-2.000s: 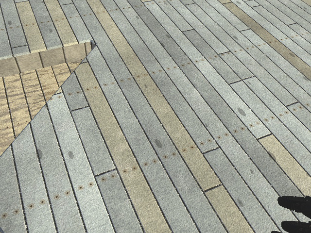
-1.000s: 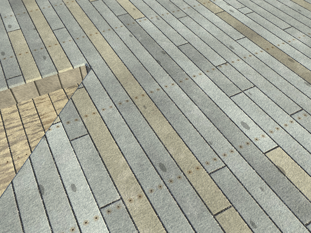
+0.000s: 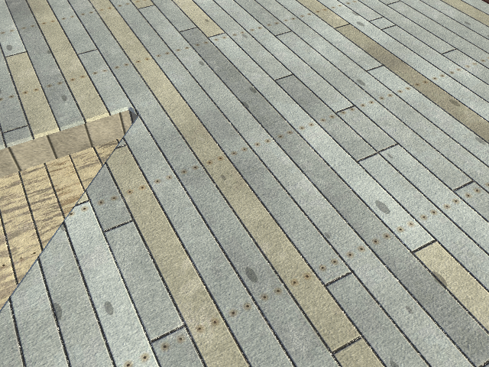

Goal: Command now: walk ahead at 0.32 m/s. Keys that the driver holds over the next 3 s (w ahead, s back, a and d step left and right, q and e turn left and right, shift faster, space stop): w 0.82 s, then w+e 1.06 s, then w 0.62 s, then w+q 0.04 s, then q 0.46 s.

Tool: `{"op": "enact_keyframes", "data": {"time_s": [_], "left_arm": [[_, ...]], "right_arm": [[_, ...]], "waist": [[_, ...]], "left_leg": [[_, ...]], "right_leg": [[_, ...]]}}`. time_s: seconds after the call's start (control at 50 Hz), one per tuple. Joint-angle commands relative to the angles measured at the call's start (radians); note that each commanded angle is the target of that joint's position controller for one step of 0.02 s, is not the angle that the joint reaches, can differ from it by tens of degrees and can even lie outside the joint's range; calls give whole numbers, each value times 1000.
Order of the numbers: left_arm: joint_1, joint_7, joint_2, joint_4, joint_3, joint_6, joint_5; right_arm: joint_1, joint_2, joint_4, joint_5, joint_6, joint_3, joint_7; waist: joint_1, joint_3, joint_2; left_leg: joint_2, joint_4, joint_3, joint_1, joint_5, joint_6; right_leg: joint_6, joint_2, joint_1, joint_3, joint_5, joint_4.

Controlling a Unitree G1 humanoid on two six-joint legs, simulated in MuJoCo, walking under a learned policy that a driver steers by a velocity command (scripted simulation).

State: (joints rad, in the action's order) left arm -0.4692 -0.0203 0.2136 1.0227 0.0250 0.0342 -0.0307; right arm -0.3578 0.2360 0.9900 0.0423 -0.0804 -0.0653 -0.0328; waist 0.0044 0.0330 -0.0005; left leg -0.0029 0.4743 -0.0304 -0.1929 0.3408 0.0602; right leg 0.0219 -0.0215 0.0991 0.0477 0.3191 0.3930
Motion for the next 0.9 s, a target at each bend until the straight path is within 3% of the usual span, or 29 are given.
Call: {"op": "enact_keyframes", "data": {"time_s": [0.02, 0.04, 0.06, 0.08, 0.1, 0.14, 0.18, 0.22, 0.24, 0.28, 0.3, 0.32, 0.34, 0.36, 0.38, 0.42, 0.44, 0.46, 0.56, 0.64, 0.72, 0.76, 0.78, 0.8, 0.82, 0.84, 0.86, 0.88, 0.9], "left_arm": [[113, 18, 106, -118, 18, 35, -7], [167, 16, 93, -145, 16, 44, -22], [229, 11, 53, -190, 13, 64, -36], [298, 13, 39, -215, 13, 94, -32], [347, 14, 47, -242, 20, 113, -17], [423, 13, 45, -295, 27, 118, -25], [406, 5, -33, -311, 10, 97, -40], [379, -30, -51, -274, 2, 79, -6], [362, -49, -53, -257, -4, 74, 14], [209, -51, 67, -187, 31, 73, 32], [117, -39, 156, -165, 64, 81, 21], [-34, -21, 229, -131, 80, 84, -16], [-227, -13, 238, -112, 63, 79, -39], [-224, -9, 207, -70, 58, 90, -65], [-64, -7, 184, -95, 48, 105, -25], [149, -1, 22, -146, -7, 101, -6], [208, -5, 93, -140, 20, 95, 64], [209, -7, 70, -119, 14, 94, 63], [131, 30, 83, -72, 22, 87, 43], [38, 42, 159, -55, 43, 87, 57], [-35, 41, 155, -25, 51, 60, 54], [-27, 41, 182, -31, 57, 44, 44], [-8, 40, 185, -38, 56, 34, 38], [16, 39, 171, -61, 45, 29, 30], [-95, 26, 48, -82, 6, 46, 34], [-96, 20, 42, -59, 1, 76, 51], [13, 18, 130, -95, 28, 92, 84], [98, 25, 153, -125, 35, 96, 93], [145, 36, 146, -132, 42, 88, 79]], "right_arm": [[-83, 72, -57, 7, -51, -26, 25], [-195, 94, -33, 12, -63, -33, 32], [-340, 122, 3, 10, -71, -32, 40], [-439, 98, 24, 11, -76, -13, 50], [-384, 71, 14, 18, -78, 7, 57], [-241, 21, -22, 41, -70, 39, 58], [-73, -3, -71, 13, -69, 60, 70], [46, 119, -114, -28, -45, 36, 54], [53, 166, -112, -14, -33, 30, 36], [53, 199, -118, 23, -24, 21, 7], [-24, 144, -84, 36, -38, 29, -6], [-174, -5, -49, 39, -48, 63, -19], [-258, -99, -100, 27, -69, 88, -28], [46, 4, -153, 1, -84, 46, -34], [108, 24, -160, -4, -86, 35, -16], [66, 9, -139, 34, -61, 33, 13], [27, 68, -149, -121, -52, 15, 25], [18, 70, -140, -126, -45, 12, 30], [221, 12, -209, -62, -22, 25, 23], [379, 25, -255, -68, -13, 28, 7], [446, 68, -287, -70, -21, 15, -9], [372, 110, -276, -70, -28, -7, -11], [239, 147, -239, -71, -28, -29, -4], [41, 198, -188, -67, -25, -51, 6], [-124, 303, -152, -38, -20, -78, 11], [-125, 230, -140, -45, -17, -54, 10], [-40, 176, -146, -50, -18, -36, 11], [65, 138, -167, -50, -20, -23, 12], [136, 98, -168, -46, -27, -11, 7]], "waist": [[-78, -151, -11], [-128, -139, 75], [-174, -94, 251], [-226, -115, 270], [-197, -135, 193], [-136, -141, 105], [-40, -156, 35], [7, -151, 94], [34, -158, 93], [97, -120, 66], [127, -48, 20], [130, 154, -123], [153, 368, -315], [232, 26, -233], [155, -88, -168], [12, -39, -66], [-23, -70, -64], [-42, -60, -60], [-18, -114, -4], [34, -136, -32], [47, -147, -45], [-3, -69, -93], [-76, 13, -108], [-161, 136, -96], [-142, 323, 130], [-137, 408, 187], [-125, 228, 138], [-89, 113, 68], [-51, 34, 9]], "left_leg": [[58, -76, -80, 110, 121, 143], [130, -127, -217, 235, 130, 206], [300, -216, -491, 405, 27, 317], [442, -289, -649, 500, -2, 371], [451, -271, -604, 469, -15, 323], [401, -286, -438, 381, -79, 256], [297, -373, -266, 191, -23, 159], [133, -416, -29, -248, -43, 88], [168, -399, -42, -325, -31, 102], [198, -236, -69, -297, -235, 120], [141, -40, -29, -278, -334, 83], [48, 241, 21, -289, -169, 14], [-104, 632, -10, -471, 270, -40], [-101, 886, -129, -749, 218, 15], [-16, 979, -123, -789, 70, 71], [84, 939, -93, -584, -97, 102], [111, 876, -62, -564, -131, 52], [124, 822, -62, -531, -125, 32], [137, 453, 6, -543, -306, -34], [82, 153, 36, -403, -469, -31], [60, 45, 43, -447, -389, 23], [4, 43, 86, -301, -302, 54], [-32, 31, 116, -126, -281, 79], [39, 66, 42, 190, -304, 123], [333, 27, -437, 638, -131, 297], [419, -154, -736, 662, -34, 317], [387, -179, -593, 509, -10, 245], [359, -206, -428, 324, -86, 202], [312, -254, -307, 170, -151, 166]], "right_leg": [[154, -83, 285, 82, 191, -57], [129, -30, 419, 27, 147, 119], [78, 58, 597, -55, 179, 413], [72, 30, 809, 28, 346, 711], [79, -8, 868, 69, 323, 899], [110, -44, 912, 30, 290, 995], [94, -99, 725, 16, 173, 672], [10, -10, 173, -126, 31, 376], [-10, 4, 53, -129, -163, 305], [2, 52, -103, -147, -371, 169], [34, 46, -221, -125, -357, 197], [187, -109, -432, 40, -476, 237], [458, -376, -696, 562, -405, 36], [371, -354, -469, 696, -74, -141], [290, -333, -246, 550, 193, -158], [264, -300, 14, 383, 45, -186], [220, -254, 17, 311, -138, -250], [205, -234, 24, 244, -240, -253], [184, -161, 68, 42, -375, -290], [174, -183, 44, 6, -334, -347], [145, -228, -178, -7, -482, -240], [123, -227, -229, -16, -813, -96], [102, -193, -209, -44, -952, 73], [69, -149, -24, -70, -847, 326], [-6, 11, 418, -92, -383, 769], [3, 78, 554, 72, 222, 953], [23, 16, 644, 103, 188, 1016], [31, -44, 631, 71, 87, 978], [33, -81, 590, 53, 18, 912]]}}
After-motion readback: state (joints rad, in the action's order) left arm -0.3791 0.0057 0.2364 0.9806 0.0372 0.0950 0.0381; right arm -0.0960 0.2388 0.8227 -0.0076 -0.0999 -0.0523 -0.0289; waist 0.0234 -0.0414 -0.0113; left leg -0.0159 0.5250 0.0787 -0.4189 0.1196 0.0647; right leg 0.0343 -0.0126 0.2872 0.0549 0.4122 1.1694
